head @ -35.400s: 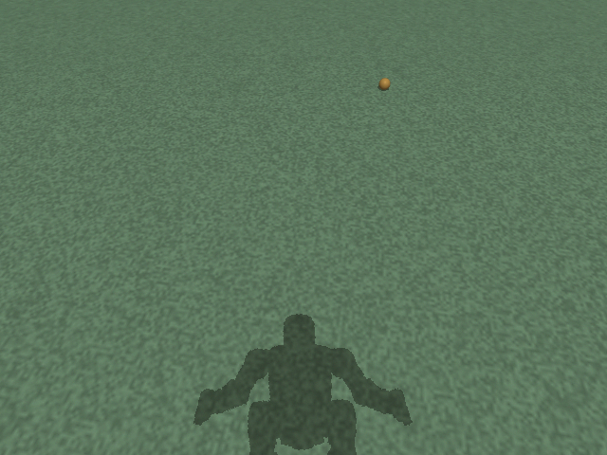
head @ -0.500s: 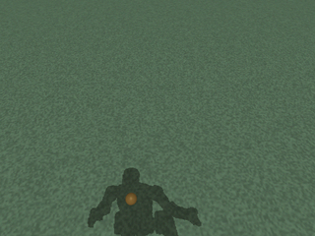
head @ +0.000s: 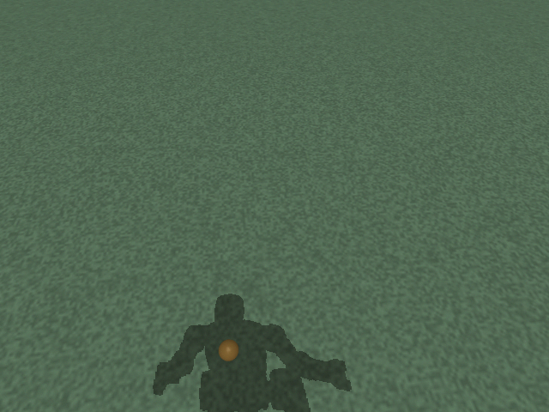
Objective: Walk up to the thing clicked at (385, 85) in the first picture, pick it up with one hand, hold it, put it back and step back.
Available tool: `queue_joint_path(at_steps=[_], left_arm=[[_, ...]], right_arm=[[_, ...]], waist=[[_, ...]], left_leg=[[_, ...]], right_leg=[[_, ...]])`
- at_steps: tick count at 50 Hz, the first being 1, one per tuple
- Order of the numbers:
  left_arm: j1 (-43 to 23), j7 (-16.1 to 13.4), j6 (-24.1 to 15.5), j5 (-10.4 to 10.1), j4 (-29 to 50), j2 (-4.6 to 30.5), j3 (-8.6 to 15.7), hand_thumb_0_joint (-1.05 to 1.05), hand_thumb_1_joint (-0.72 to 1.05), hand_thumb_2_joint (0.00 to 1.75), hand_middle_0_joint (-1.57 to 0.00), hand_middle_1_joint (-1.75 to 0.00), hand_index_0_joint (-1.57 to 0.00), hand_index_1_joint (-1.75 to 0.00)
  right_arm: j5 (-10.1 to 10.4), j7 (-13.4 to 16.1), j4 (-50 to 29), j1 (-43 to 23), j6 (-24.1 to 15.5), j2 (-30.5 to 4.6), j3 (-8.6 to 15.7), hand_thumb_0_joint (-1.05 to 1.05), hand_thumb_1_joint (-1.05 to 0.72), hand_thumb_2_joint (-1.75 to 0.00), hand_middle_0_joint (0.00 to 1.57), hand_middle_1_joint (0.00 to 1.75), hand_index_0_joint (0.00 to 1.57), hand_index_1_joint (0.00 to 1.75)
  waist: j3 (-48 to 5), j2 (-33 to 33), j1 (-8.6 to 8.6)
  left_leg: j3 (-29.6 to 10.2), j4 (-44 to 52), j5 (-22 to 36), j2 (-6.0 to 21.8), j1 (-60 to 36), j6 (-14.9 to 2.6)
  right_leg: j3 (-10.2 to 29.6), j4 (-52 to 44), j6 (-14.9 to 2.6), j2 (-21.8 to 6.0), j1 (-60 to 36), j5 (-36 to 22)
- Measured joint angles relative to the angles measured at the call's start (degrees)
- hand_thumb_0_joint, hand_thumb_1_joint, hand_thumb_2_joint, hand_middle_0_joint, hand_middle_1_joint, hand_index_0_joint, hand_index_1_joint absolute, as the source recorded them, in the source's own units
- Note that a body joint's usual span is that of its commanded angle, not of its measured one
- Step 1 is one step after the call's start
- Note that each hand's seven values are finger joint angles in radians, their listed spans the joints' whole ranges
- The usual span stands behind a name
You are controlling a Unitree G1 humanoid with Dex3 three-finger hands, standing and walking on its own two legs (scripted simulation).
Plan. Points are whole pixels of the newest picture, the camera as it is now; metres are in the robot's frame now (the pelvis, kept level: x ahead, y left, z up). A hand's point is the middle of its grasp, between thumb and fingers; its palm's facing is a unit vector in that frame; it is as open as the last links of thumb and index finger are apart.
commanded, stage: stand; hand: left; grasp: from above
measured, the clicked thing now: (228, 350) +0.44 +0.17 -0.75
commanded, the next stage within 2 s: step back in 0.42 s
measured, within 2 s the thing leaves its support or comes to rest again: neither
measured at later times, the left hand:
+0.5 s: hand out of the picture +0.07 +0.25 -0.16, palm faces +0.02 -0.94 -0.35, open 7.4 cm
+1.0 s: hand out of the picture +0.03 +0.30 -0.18, palm faces -0.11 -0.93 -0.36, open 7.4 cm
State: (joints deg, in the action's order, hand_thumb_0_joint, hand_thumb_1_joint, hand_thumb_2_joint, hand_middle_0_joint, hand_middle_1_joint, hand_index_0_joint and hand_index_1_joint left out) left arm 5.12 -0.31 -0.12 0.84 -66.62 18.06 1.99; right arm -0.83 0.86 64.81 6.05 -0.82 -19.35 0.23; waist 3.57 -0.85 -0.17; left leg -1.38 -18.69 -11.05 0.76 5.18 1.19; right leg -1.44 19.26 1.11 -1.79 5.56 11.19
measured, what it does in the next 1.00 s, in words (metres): walks backwards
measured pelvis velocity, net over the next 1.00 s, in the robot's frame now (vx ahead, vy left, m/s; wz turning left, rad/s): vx -0.10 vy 0.05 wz -0.07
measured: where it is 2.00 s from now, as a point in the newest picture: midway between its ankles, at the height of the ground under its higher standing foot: outside the picture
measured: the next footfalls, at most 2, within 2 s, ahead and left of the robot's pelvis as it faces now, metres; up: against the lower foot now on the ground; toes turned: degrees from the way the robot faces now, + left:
right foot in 1.12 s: -0.10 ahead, -0.07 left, +0.00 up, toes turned -2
left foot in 1.50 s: -0.20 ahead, +0.17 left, +0.00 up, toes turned -4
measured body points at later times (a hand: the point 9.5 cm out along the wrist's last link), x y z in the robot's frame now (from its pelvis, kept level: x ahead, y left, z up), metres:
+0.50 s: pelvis -0.02 +0.00 +0.00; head +0.01 -0.01 +0.44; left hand +0.07 +0.30 -0.13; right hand +0.06 -0.31 -0.14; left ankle -0.01 +0.13 -0.75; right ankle -0.01 -0.13 -0.75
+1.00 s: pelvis -0.10 +0.05 -0.02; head -0.01 +0.06 +0.42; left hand +0.04 +0.35 -0.15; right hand -0.04 -0.26 -0.13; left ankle -0.07 +0.13 -0.75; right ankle -0.13 -0.08 -0.69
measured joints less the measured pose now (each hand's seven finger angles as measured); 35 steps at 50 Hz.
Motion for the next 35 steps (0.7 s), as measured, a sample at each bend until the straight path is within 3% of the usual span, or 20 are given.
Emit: queue_joint_path(at_steps=[21,24,27,31,33,34,35], left_arm=[[0.8,0.3,-0.3,0.0,0.6,0.4,-0.4,0.00,0.90,0.90,-0.21,-0.30,-0.20,-0.30],[0.7,0.2,-0.1,-0.6,2.7,0.7,0.6,0.00,0.90,0.90,-0.21,-0.30,-0.20,-0.30],[-0.1,-0.1,0.2,-0.7,5.3,1.3,1.4,0.00,0.90,0.90,-0.21,-0.30,-0.20,-0.30],[-0.8,-0.4,1.2,0.2,8.5,2.5,1.9,0.00,0.90,0.90,-0.21,-0.30,-0.20,-0.30],[-1.2,-0.6,1.8,0.5,10.0,3.4,2.0,0.00,0.90,0.90,-0.21,-0.30,-0.20,-0.30],[-1.4,-0.6,2.2,0.5,10.8,3.7,1.9,0.00,0.90,0.90,-0.21,-0.30,-0.20,-0.30],[-1.8,-0.7,2.5,0.3,11.7,4.1,1.8,0.00,0.90,0.90,-0.21,-0.30,-0.20,-0.30]], right_arm=[[0.1,-0.4,0.3,1.0,0.1,-0.3,0.0,0.00,-0.91,-0.90,0.20,0.30,0.20,0.30],[0.3,-0.8,-1.0,-0.1,1.1,-0.8,0.4,0.00,-0.91,-0.90,0.20,0.30,0.20,0.30],[0.6,-0.9,-3.2,-1.5,1.8,-1.8,1.0,0.00,-0.91,-0.90,0.20,0.30,0.20,0.30],[0.5,-1.2,-6.0,-1.5,2.9,-2.9,2.1,0.00,-0.91,-0.90,0.20,0.30,0.20,0.30],[0.6,-1.4,-7.2,-0.3,2.9,-3.2,2.5,0.00,-0.91,-0.90,0.20,0.30,0.20,0.30],[0.5,-1.5,-7.7,0.6,2.8,-3.5,2.6,0.00,-0.91,-0.90,0.20,0.30,0.20,0.30],[0.2,-1.4,-8.1,1.4,2.6,-3.8,2.8,0.00,-0.91,-0.90,0.20,0.30,0.20,0.30]], waist=[[-0.3,0.0,0.30],[1.0,-0.3,0.51],[3.8,-0.6,0.65],[5.8,1.0,0.35],[5.7,1.8,0.92],[5.4,1.8,1.30],[5.1,1.6,1.56]], left_leg=[[-0.1,0.3,0.6,0.5,0.3,0.40],[-0.2,-3.5,-0.6,0.7,3.1,0.24],[-0.3,-10.1,-1.8,0.7,7.5,-0.82],[0.0,-23.2,-12.7,-2.5,12.3,-2.56],[0.7,-23.4,-11.8,-3.0,11.8,-3.25],[0.8,-20.2,-6.8,-2.4,10.6,-3.41],[0.5,-17.9,-8.7,-2.2,9.7,-3.25]], right_leg=[[-0.1,-0.4,-0.41,0.5,0.2,-0.7],[-0.1,2.1,-0.55,0.8,2.5,-0.2],[0.0,4.8,-0.72,0.9,5.2,0.1],[1.6,9.0,-0.25,-0.7,9.3,0.8],[1.9,11.4,0.55,-1.6,11.5,1.4],[1.7,13.0,0.99,-1.6,12.8,2.0],[1.7,15.4,0.60,-1.4,14.6,2.7]])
